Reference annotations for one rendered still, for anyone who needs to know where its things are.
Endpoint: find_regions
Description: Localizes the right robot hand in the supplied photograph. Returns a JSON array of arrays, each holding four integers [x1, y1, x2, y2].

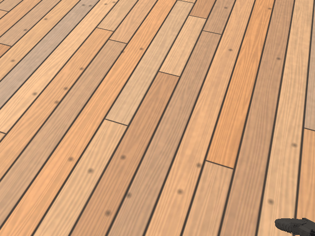
[[275, 217, 315, 236]]

